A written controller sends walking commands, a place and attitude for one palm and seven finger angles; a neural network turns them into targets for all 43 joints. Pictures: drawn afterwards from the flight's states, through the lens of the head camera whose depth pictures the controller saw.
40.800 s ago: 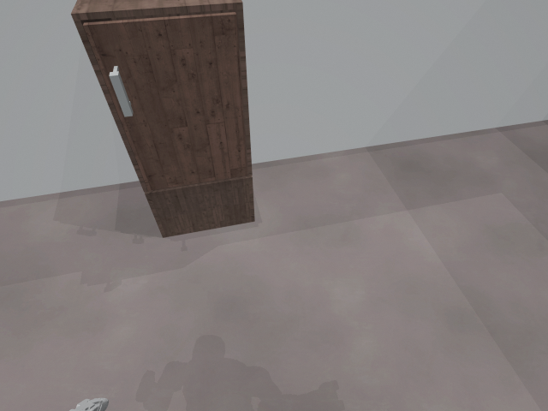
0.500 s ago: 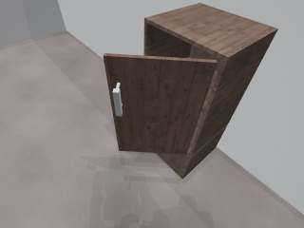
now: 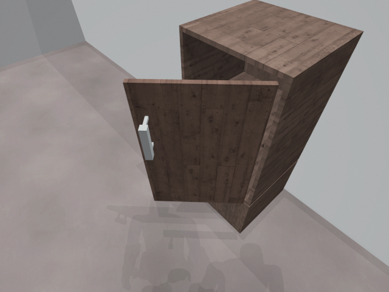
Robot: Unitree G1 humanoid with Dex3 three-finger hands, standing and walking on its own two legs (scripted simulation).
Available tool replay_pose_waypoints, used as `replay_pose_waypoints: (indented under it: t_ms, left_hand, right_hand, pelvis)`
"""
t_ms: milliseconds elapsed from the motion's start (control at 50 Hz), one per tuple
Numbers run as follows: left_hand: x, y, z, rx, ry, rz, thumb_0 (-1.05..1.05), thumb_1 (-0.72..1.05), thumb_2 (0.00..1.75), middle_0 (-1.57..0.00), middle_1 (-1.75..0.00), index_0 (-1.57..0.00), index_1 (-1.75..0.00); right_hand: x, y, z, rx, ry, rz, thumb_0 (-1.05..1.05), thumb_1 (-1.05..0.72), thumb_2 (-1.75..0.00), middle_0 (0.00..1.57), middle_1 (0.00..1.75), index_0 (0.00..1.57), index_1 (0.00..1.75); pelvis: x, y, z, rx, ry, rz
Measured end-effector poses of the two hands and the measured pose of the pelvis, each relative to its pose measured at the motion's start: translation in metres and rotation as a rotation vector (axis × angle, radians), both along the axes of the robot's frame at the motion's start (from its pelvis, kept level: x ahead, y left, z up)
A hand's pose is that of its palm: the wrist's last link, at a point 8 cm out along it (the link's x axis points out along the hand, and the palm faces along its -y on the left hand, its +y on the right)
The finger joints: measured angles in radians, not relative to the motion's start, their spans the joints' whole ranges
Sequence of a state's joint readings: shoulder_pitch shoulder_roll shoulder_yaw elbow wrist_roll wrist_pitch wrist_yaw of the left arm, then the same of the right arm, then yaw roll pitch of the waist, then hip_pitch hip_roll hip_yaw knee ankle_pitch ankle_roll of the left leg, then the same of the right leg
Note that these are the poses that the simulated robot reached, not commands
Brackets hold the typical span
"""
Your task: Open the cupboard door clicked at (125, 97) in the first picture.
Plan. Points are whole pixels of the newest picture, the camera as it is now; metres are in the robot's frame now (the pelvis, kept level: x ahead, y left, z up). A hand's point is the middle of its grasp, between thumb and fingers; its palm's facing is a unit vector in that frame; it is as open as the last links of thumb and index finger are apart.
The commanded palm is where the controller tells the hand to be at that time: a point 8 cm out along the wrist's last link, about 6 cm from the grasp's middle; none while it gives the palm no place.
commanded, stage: come to a stop and stand still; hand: left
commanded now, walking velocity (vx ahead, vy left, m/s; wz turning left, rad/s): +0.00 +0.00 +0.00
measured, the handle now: (147, 138) +0.52 +0.17 -0.02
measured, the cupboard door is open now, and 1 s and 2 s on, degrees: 46 46 46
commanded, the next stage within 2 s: look again from close up in 0.36 s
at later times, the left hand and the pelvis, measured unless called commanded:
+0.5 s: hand out of the picture -0.01 +0.14 -0.17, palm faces +0.04 -0.99 -0.17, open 7.4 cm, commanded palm none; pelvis +0.00 -0.02 +0.00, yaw +0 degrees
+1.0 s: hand out of the picture -0.02 +0.14 -0.17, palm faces +0.04 -0.98 -0.17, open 7.4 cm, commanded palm none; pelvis -0.01 -0.02 +0.00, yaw +0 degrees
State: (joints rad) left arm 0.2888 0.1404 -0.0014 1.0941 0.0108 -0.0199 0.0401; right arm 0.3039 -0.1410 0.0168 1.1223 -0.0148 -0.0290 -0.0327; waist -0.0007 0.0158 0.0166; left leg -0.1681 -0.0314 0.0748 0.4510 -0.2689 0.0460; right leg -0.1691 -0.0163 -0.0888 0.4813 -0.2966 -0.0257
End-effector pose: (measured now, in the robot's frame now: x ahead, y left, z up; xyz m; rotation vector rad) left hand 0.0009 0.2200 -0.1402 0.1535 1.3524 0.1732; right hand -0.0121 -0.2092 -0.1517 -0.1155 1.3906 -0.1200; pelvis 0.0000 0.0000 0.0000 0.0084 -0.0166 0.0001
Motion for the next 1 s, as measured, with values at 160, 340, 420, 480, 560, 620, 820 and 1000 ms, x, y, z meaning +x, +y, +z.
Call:
replay_pose_waypoints:
  t_ms: [160, 340, 420, 480, 560, 620, 820, 1000]
  left_hand:
    - [-0.005, -0.011, -0.002, -0.019, 0.029, 0.006, 0.01, 0.92, 0.9, -0.2, -0.3, -0.2, -0.3]
    - [-0.013, -0.022, -0.005, -0.041, 0.045, 0.013, 0.01, 0.91, 0.9, -0.2, -0.3, -0.2, -0.3]
    - [-0.016, -0.026, -0.005, -0.045, 0.048, 0.014, 0.01, 0.91, 0.9, -0.2, -0.3, -0.2, -0.3]
    - [-0.018, -0.027, -0.005, -0.046, 0.05, 0.014, 0.01, 0.91, 0.9, -0.2, -0.3, -0.2, -0.3]
    - [-0.02, -0.028, -0.004, -0.044, 0.05, 0.015, 0.01, 0.91, 0.9, -0.2, -0.3, -0.2, -0.3]
    - [-0.022, -0.029, -0.004, -0.042, 0.052, 0.015, 0.01, 0.91, 0.9, -0.2, -0.3, -0.2, -0.3]
    - [-0.026, -0.031, -0.003, -0.04, 0.057, 0.016, 0.01, 0.91, 0.9, -0.2, -0.3, -0.2, -0.3]
    - [-0.026, -0.034, -0.003, -0.041, 0.05, 0.017, 0.01, 0.91, 0.9, -0.2, -0.3, -0.2, -0.3]
  right_hand:
    - [0.01, -0.01, 0.003, -0.017, 0.003, 0.005, 0.01, -0.92, -0.89, 0.2, 0.3, 0.19, 0.3]
    - [0.016, -0.019, 0.006, -0.033, -0.003, 0.01, 0.01, -0.92, -0.89, 0.2, 0.3, 0.19, 0.3]
    - [0.014, -0.021, 0.006, -0.033, -0.002, 0.01, 0.01, -0.93, -0.89, 0.2, 0.3, 0.19, 0.3]
    - [0.012, -0.021, 0.006, -0.031, 0.002, 0.009, 0.01, -0.93, -0.89, 0.2, 0.3, 0.19, 0.3]
    - [0.007, -0.021, 0.006, -0.026, 0.012, 0.008, 0.01, -0.93, -0.89, 0.2, 0.3, 0.19, 0.3]
    - [0.002, -0.021, 0.006, -0.02, 0.023, 0.006, 0.01, -0.92, -0.89, 0.2, 0.3, 0.19, 0.3]
    - [-0.009, -0.018, 0.005, -0.003, 0.047, -0.001, 0.01, -0.92, -0.89, 0.2, 0.3, 0.19, 0.3]
    - [-0.01, -0.021, 0.005, -0.004, 0.044, -0.003, 0.01, -0.92, -0.89, 0.2, 0.3, 0.19, 0.3]
  pelvis:
    - [0.004, -0.005, 0.001, 0.002, -0.003, -0.002]
    - [0.004, -0.011, 0.002, 0.001, -0.01, -0.002]
    - [0.002, -0.013, 0.002, 0.002, -0.011, -0.003]
    - [0.001, -0.015, 0.003, 0.002, -0.012, -0.003]
    - [-0.001, -0.017, 0.003, 0.002, -0.012, -0.003]
    - [-0.002, -0.018, 0.003, 0.003, -0.01, -0.002]
    - [-0.006, -0.022, 0.003, 0.004, -0.007, -0.001]
    - [-0.007, -0.024, 0.003, 0.005, -0.009, -0.002]
